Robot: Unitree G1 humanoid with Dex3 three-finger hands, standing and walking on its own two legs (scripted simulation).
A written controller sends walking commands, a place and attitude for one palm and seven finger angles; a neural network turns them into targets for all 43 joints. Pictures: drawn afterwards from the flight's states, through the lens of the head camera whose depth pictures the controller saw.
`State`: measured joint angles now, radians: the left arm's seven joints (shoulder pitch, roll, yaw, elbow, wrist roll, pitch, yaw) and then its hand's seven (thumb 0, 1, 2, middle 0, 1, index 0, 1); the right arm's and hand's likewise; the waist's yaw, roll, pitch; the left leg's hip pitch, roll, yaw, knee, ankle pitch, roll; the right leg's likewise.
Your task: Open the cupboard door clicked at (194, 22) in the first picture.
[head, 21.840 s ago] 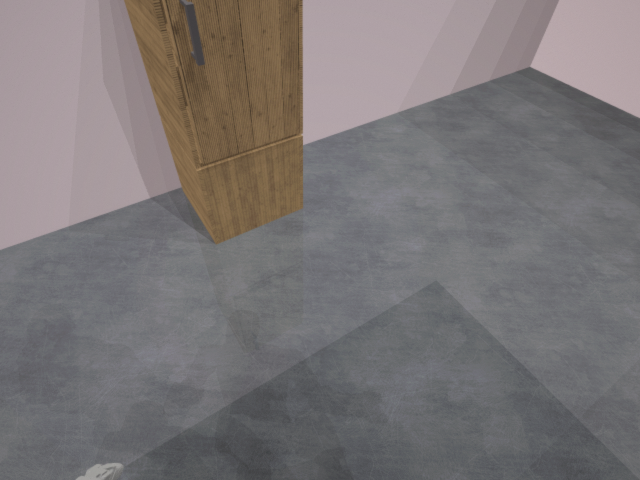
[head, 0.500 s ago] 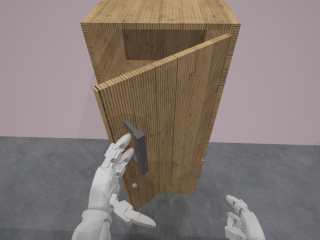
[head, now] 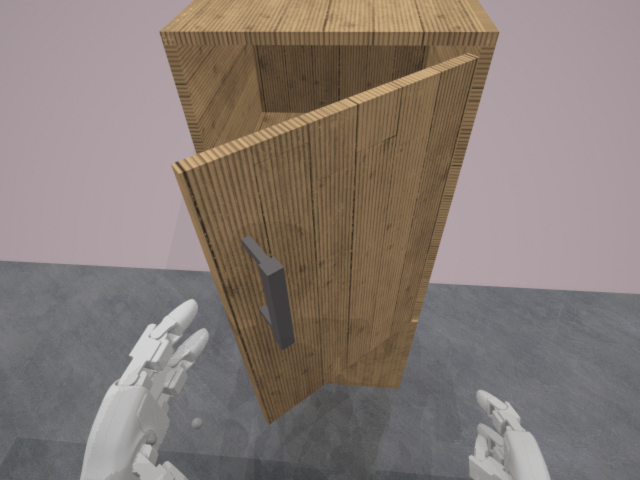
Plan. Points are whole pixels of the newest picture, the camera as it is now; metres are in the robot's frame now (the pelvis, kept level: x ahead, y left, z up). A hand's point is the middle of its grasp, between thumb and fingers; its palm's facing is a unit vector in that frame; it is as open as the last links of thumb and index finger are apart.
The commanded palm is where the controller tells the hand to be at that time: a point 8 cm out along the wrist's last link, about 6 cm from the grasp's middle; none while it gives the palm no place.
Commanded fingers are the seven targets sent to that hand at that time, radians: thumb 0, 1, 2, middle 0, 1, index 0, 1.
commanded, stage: slide the hand sideways off the handle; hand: left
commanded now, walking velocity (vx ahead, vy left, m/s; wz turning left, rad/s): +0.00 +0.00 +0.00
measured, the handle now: (269, 295) +0.30 +0.08 +0.12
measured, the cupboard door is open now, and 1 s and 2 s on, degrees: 41 41 41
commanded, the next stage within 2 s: draw the hand back to the body in 0.06 s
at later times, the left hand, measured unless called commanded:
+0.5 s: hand (154, 415) +0.16 +0.16 +0.13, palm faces -0.03 -1.00 -0.06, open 16.3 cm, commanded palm +0.12 +0.22 +0.15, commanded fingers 0.00 -0.50 0.30 -0.15 -0.30 -0.15 -0.30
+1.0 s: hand (68, 366) +0.18 +0.24 +0.16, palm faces +0.27 -0.90 -0.35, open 13.5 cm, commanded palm +0.14 +0.29 +0.19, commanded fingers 0.00 0.31 0.64 -0.18 -0.30 -0.18 -0.30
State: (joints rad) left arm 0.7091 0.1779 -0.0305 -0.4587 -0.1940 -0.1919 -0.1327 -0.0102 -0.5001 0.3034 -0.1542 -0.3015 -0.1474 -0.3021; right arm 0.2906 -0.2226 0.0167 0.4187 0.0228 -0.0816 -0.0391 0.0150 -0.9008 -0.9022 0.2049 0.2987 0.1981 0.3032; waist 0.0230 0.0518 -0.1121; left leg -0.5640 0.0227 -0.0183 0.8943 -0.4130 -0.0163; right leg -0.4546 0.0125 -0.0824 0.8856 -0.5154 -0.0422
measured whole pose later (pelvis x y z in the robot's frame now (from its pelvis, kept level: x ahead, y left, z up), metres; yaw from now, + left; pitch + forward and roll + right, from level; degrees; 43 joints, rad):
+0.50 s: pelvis -0.01 +0.02 +0.00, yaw +0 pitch +3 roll -1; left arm 0.65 0.22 0.02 -0.53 -0.22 -0.08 -0.14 -0.01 -0.50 0.30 -0.15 -0.30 -0.15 -0.30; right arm 0.29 -0.22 0.05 0.43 0.04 -0.13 -0.06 0.02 -0.90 -0.90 0.21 0.30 0.20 0.30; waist 0.03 0.06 -0.11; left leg -0.53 0.01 -0.01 0.88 -0.39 0.01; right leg -0.41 0.00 -0.08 0.84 -0.48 -0.02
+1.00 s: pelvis +0.00 +0.03 +0.04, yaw -1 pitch -2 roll -1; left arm 0.60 0.32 0.16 -0.50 -0.06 -0.04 0.11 0.00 -0.03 0.51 -0.17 -0.30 -0.17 -0.30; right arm 0.23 -0.22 0.06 0.56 0.00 -0.13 -0.11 0.02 -0.90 -0.90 0.21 0.30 0.20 0.30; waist 0.06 0.04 -0.01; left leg -0.26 0.01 0.02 0.58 -0.28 0.02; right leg -0.14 0.00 -0.04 0.52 -0.34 0.00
